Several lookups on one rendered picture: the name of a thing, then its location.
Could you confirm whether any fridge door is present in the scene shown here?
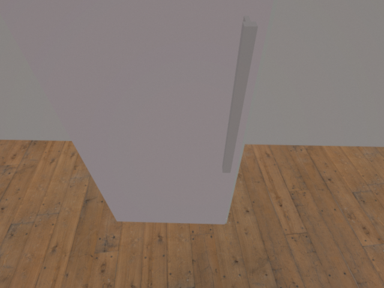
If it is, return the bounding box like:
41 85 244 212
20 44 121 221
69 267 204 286
0 0 274 224

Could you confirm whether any handle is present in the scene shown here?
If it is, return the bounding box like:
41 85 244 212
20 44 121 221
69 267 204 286
222 16 258 173

